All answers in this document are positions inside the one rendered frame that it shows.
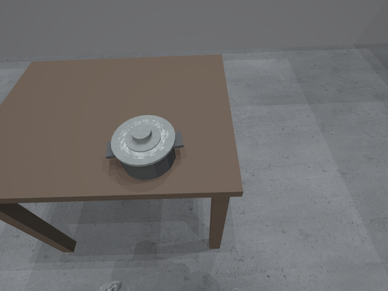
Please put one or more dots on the table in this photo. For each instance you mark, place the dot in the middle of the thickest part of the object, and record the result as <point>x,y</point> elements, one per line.
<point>56,121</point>

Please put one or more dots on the lid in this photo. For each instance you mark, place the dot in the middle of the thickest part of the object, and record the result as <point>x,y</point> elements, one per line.
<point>146,153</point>

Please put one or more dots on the knob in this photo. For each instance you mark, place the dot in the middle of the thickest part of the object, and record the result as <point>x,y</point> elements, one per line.
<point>141,133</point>

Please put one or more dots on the pot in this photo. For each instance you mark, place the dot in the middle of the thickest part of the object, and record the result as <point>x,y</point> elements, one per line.
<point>152,171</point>

